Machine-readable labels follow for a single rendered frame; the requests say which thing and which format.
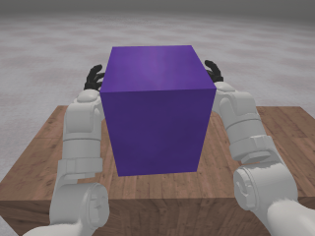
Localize robot right forearm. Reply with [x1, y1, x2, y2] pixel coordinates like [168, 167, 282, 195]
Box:
[212, 82, 298, 198]

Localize robot left hand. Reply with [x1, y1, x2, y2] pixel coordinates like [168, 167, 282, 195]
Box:
[84, 64, 105, 91]

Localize carton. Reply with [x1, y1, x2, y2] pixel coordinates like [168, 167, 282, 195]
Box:
[99, 45, 217, 177]

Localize robot left upper arm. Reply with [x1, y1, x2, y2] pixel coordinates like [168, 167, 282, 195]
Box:
[23, 182, 110, 236]

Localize robot right upper arm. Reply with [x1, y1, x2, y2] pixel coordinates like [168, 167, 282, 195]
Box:
[233, 160, 315, 236]

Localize pedestal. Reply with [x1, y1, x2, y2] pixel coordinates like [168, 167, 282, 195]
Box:
[0, 105, 315, 236]

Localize robot right hand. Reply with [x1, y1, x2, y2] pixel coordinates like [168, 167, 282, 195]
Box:
[205, 60, 223, 83]

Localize robot left forearm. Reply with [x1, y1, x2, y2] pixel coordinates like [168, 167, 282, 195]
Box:
[49, 88, 105, 221]

